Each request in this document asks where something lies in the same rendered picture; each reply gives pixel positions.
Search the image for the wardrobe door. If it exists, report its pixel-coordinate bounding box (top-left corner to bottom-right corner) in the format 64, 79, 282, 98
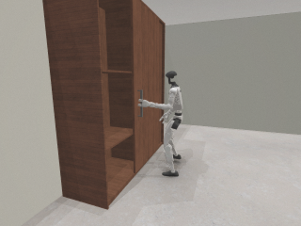
158, 23, 163, 144
130, 0, 160, 173

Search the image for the right robot hand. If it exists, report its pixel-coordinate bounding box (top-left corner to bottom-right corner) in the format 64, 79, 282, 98
159, 113, 170, 123

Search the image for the handle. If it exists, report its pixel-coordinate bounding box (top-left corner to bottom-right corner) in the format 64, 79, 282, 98
137, 89, 143, 118

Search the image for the robot right forearm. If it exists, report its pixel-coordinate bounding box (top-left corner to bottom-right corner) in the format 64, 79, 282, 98
167, 107, 174, 115

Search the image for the robot right foot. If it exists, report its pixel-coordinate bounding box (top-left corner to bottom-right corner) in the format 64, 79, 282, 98
173, 154, 182, 159

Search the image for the left robot hand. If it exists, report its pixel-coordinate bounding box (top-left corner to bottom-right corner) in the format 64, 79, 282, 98
138, 99, 150, 107

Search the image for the robot left upper arm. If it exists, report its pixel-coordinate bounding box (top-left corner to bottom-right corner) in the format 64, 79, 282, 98
168, 88, 178, 110

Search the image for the robot left forearm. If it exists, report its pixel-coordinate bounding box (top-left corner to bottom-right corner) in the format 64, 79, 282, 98
150, 102, 171, 110

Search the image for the robot head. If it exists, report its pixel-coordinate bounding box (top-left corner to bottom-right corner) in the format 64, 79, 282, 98
166, 71, 178, 89

